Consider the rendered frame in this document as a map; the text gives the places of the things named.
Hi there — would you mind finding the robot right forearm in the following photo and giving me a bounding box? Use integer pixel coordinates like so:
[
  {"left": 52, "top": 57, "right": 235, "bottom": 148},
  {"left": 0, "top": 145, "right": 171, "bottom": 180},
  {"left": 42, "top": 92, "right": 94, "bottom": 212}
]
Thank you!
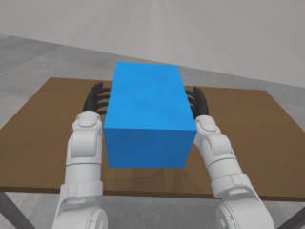
[{"left": 193, "top": 115, "right": 275, "bottom": 229}]

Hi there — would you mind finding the right robot hand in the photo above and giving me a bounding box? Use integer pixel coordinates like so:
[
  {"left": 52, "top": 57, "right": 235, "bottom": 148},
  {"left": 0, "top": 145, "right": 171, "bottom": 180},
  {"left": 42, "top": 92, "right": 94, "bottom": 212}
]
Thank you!
[{"left": 185, "top": 86, "right": 209, "bottom": 120}]

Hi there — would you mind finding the carton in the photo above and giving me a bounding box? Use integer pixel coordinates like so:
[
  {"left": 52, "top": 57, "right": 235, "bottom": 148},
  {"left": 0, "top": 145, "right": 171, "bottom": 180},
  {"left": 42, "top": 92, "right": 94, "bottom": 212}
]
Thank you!
[{"left": 103, "top": 62, "right": 197, "bottom": 169}]

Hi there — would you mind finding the left robot hand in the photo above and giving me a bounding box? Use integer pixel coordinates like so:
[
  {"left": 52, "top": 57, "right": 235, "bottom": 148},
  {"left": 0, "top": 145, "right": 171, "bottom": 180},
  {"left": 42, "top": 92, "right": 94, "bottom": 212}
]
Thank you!
[{"left": 82, "top": 82, "right": 111, "bottom": 115}]

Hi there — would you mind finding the robot right upper arm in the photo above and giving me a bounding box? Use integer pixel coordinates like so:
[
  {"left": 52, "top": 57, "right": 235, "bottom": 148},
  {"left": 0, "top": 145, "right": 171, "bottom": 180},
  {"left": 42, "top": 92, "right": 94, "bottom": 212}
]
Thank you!
[{"left": 215, "top": 198, "right": 275, "bottom": 229}]

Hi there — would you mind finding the table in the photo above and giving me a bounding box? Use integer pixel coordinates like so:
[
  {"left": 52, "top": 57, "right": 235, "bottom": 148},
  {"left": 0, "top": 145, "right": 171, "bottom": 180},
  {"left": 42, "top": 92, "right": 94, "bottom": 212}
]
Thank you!
[{"left": 0, "top": 77, "right": 305, "bottom": 229}]

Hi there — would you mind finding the robot left forearm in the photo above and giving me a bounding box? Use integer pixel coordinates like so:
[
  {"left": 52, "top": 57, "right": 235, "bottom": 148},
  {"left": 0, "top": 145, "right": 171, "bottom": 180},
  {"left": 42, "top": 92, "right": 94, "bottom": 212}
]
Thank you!
[{"left": 51, "top": 111, "right": 103, "bottom": 229}]

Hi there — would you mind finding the robot left upper arm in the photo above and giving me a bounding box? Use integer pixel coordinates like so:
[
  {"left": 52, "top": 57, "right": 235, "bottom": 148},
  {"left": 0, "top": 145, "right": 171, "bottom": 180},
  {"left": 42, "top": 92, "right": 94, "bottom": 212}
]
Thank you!
[{"left": 52, "top": 206, "right": 108, "bottom": 229}]

